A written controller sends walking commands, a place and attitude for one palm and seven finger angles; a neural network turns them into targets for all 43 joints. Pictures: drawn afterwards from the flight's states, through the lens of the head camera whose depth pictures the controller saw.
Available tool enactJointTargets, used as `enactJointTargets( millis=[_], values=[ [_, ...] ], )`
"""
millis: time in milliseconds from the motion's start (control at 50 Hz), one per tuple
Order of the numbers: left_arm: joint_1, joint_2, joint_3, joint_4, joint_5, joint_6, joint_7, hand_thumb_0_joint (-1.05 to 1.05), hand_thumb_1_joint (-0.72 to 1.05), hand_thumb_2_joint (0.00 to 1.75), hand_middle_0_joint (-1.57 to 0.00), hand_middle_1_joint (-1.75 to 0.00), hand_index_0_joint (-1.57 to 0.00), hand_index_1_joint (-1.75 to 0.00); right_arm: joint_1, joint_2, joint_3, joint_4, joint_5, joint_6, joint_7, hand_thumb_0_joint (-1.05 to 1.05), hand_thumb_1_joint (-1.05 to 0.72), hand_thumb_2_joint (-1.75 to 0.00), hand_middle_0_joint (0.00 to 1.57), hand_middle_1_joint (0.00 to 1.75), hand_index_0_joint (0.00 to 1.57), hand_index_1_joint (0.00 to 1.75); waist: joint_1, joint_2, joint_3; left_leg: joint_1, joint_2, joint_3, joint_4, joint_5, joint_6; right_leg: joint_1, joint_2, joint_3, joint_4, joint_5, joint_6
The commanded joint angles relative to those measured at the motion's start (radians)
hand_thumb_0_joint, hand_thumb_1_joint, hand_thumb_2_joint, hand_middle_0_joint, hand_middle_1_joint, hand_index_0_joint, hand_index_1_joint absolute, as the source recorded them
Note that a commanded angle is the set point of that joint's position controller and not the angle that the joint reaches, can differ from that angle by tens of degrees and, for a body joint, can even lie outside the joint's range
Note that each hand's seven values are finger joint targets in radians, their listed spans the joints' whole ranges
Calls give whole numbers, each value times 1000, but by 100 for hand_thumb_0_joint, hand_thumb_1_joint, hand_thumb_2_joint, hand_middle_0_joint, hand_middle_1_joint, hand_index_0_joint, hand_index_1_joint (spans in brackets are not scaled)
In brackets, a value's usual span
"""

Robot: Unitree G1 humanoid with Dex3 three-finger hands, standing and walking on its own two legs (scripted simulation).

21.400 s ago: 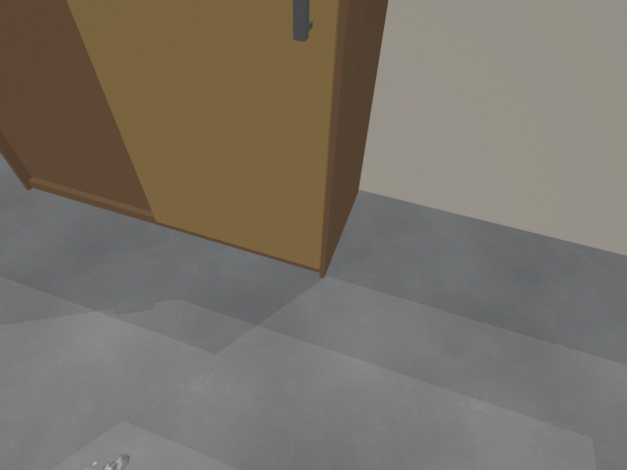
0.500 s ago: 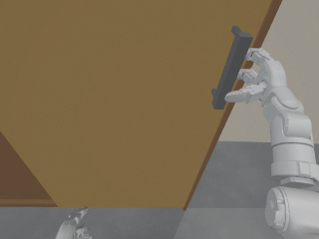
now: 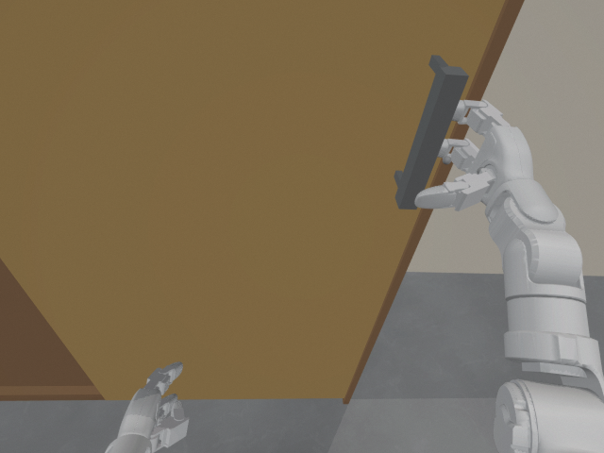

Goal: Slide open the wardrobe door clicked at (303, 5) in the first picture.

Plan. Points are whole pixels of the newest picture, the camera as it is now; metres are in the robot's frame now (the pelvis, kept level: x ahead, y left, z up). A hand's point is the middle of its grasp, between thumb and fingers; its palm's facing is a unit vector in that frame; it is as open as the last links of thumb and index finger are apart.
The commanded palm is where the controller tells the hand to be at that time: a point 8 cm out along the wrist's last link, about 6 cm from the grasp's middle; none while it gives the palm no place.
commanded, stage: slide the fingers in behind the handle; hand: right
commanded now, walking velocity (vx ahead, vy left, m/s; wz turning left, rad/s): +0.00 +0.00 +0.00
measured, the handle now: (420, 136) +0.45 -0.12 +0.24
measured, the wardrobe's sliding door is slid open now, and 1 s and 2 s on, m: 0.00 0.00 0.00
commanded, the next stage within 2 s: grip the handle and tug to test in 1.26 s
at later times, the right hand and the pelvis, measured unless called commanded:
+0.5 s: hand (420, 158) +0.39 -0.10 +0.25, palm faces -0.06 +1.00 -0.03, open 14.1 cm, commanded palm +0.36 -0.15 +0.25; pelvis +0.01 +0.00 +0.00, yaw +0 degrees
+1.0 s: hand (416, 159) +0.39 -0.10 +0.25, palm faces -0.03 +1.00 -0.04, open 14.5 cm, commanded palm +0.36 -0.14 +0.25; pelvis +0.01 +0.00 +0.00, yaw +0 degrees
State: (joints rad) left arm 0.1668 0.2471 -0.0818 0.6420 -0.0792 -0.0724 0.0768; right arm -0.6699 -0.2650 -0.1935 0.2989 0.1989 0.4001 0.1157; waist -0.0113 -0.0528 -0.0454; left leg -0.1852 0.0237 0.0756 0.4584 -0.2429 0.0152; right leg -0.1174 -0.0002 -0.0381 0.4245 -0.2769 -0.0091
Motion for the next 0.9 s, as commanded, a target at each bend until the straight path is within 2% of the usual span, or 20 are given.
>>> enactJointTargets(
  millis=[0, 20, 80, 100, 240, 280, 320, 400, 440, 460, 500, 520, 540, 580, 620, 700, 720, 740, 800, 880],
  values=[
    [-127, 98, 41, -149, 1, -43, 2, 0, 90, 90, -20, -30, -20, -30, -507, -154, -27, -204, 9, -60, -6, 0, 50, -30, 30, 120, 30, 120, 13, 49, -228, 62, 4, -34, -40, 273, 18, 59, -3, 46, -31, 266, -31],
    [-133, 93, 40, -157, 3, -44, 0, 0, 90, 90, -20, -30, -20, -30, -510, -126, -8, -226, 8, -60, -6, 0, 50, -30, 30, 120, 30, 120, 11, 28, -245, 67, 5, -35, -32, 294, 21, 73, -2, 46, -27, 289, -30],
    [-139, 95, 42, -164, 8, -33, -4, 0, 90, 90, -20, -30, -20, -30, -419, -155, -53, -232, 13, -54, -16, 0, 50, -30, 30, 120, 30, 120, -7, 74, -269, 102, 3, -33, -26, 332, 18, 70, -3, 44, -21, 318, -30],
    [-140, 95, 40, -161, 7, -29, -5, 0, 90, 90, -20, -30, -20, -30, -448, -151, -45, -243, 14, -53, -17, 0, 50, -30, 30, 120, 30, 120, 1, 91, -258, 101, 6, -29, -27, 331, 16, 58, -5, 43, -27, 312, -29],
    [-155, 85, 42, -167, 6, -20, -8, 0, 90, 90, -20, -30, -20, -30, -466, -90, 7, -322, 3, -34, -43, 0, 50, -30, 30, 120, 30, 120, 8, 70, -263, 88, 2, -28, -22, 337, 15, 82, -6, 40, -17, 330, -30],
    [-154, 88, 42, -165, 9, -17, -8, 0, 90, 90, -20, -30, -20, -30, -438, -90, 1, -320, 3, -29, -48, 0, 50, -30, 30, 120, 30, 120, 2, 70, -249, 85, 0, -25, -20, 333, 18, 80, -8, 46, -18, 332, -28],
    [-154, 89, 40, -159, 8, -13, -6, 0, 90, 90, -20, -30, -20, -30, -473, -103, 0, -314, 1, -22, -52, 0, 50, -30, 30, 120, 30, 120, 8, 74, -258, 91, 2, -28, -22, 326, 17, 72, -5, 45, -21, 319, -29],
    [-164, 81, 40, -163, 8, -11, -9, 0, 90, 90, -20, -30, -20, -30, -450, -49, 34, -329, 3, -18, -58, 0, 50, -30, 30, 120, 30, 120, 7, 49, -255, 83, 2, -25, -19, 329, 17, 81, -6, 42, -17, 329, -26],
    [-157, 83, 42, -160, 11, -12, -11, 0, 90, 90, -20, -30, -20, -30, -458, -59, 20, -328, 4, -17, -69, 0, 50, -30, 30, 120, 30, 120, 5, 94, -268, 93, -1, -23, -16, 328, 16, 75, -5, 48, -18, 326, -27],
    [-159, 84, 43, -160, 12, -10, -12, 0, 90, 90, -20, -30, -20, -30, -456, -72, 8, -338, 0, -19, -73, 0, 50, -30, 30, 120, 30, 120, 2, 94, -274, 102, -1, -24, -14, 338, 17, 76, -6, 44, -18, 333, -28],
    [-167, 79, 42, -169, 14, -8, -18, 0, 90, 90, -20, -30, -20, -30, -436, -42, 32, -378, -3, -24, -78, 0, 50, -30, 30, 120, 30, 120, -2, 56, -290, 113, 3, -25, -5, 367, 19, 89, -5, 42, -14, 366, -26],
    [-167, 76, 42, -171, 15, -7, -19, 0, 90, 90, -20, -30, -20, -30, -420, -37, 29, -374, 0, -23, -79, 0, 50, -30, 30, 120, 30, 120, -3, 88, -285, 116, 2, -22, -5, 378, 17, 84, -6, 43, -12, 369, -27],
    [-165, 81, 45, -169, 16, -4, -19, 0, 90, 90, -20, -30, -20, -30, -411, -71, -1, -373, -2, -21, -83, 0, 50, -30, 30, 120, 30, 120, -7, 99, -287, 125, 1, -26, -7, 389, 16, 78, -5, 38, -10, 369, -30],
    [-168, 83, 44, -168, 14, 4, -19, 0, 90, 90, -20, -30, -20, -30, -384, -69, 5, -366, -3, -17, -79, 0, 50, -30, 30, 120, 30, 120, -7, 109, -269, 126, 0, -26, -12, 376, 14, 65, -6, 36, -14, 352, -31],
    [-172, 80, 43, -171, 13, 4, -19, 0, 90, 90, -20, -30, -20, -30, -427, -54, 26, -390, -5, -17, -75, 0, 50, -30, 30, 120, 30, 120, 2, 79, -266, 119, 3, -28, -11, 378, 14, 72, -5, 33, -14, 352, -31],
    [-178, 76, 43, -179, 13, 6, -23, 0, 90, 90, -20, -30, -20, -30, -400, -24, 48, -429, -4, -15, -76, 0, 50, -30, 30, 120, 30, 120, -1, 55, -291, 125, 2, -24, -1, 406, 18, 94, -6, 36, -5, 390, -26],
    [-182, 72, 42, -177, 13, 7, -24, 0, 90, 90, -20, -30, -20, -30, -421, 7, 79, -427, -6, -14, -75, 0, 50, -30, 30, 120, 30, 120, 6, 41, -282, 112, 1, -23, -2, 400, 17, 98, -5, 35, -4, 383, -26],
    [-179, 72, 45, -175, 13, 4, -25, 0, 90, 90, -20, -30, -20, -30, -441, 24, 95, -436, -4, -16, -76, 0, 50, -30, 30, 120, 30, 120, 14, 56, -288, 110, -1, -23, -3, 402, 16, 103, -6, 36, 0, 383, -27],
    [-179, 77, 46, -176, 16, 5, -25, 0, 90, 90, -20, -30, -20, -30, -406, 10, 77, -437, 0, -20, -79, 0, 50, -30, 30, 120, 30, 120, 6, 98, -293, 121, -2, -20, 1, 406, 15, 96, -6, 43, -3, 380, -29],
    [-177, 80, 45, -163, 15, 12, -20, 0, 90, 90, -20, -30, -20, -30, -423, -12, 60, -384, -2, -5, -78, 0, 50, -30, 30, 120, 30, 120, 8, 87, -255, 102, -2, -25, -11, 377, 13, 82, -3, 37, -5, 347, -32]
  ],
)
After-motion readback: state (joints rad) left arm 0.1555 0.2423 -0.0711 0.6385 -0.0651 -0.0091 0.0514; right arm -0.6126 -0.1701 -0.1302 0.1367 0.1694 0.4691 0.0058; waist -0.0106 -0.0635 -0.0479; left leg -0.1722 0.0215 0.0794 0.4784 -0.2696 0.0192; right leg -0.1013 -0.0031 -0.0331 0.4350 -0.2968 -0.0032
